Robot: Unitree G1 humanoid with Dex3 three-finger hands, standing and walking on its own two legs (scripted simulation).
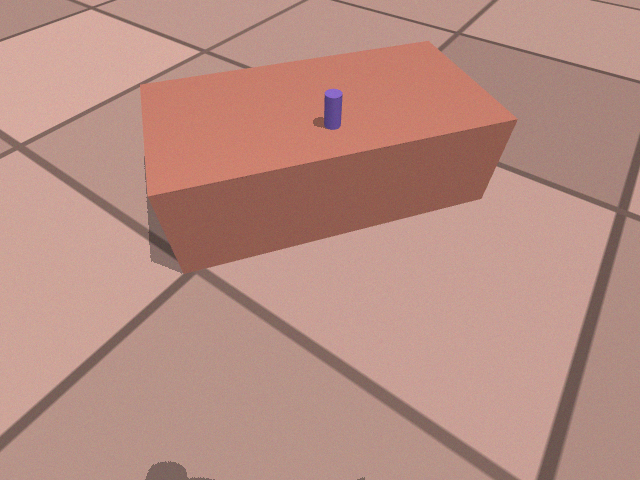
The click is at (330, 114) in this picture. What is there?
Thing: squat round
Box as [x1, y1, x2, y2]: [324, 89, 342, 129]
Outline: 329,89 325,91 324,125 327,128 335,129 340,125 342,93 337,89
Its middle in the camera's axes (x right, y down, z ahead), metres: +0.05 -0.45 +1.38
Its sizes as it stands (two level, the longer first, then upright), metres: 0.062 0.062 0.126
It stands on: a support 0.42 m high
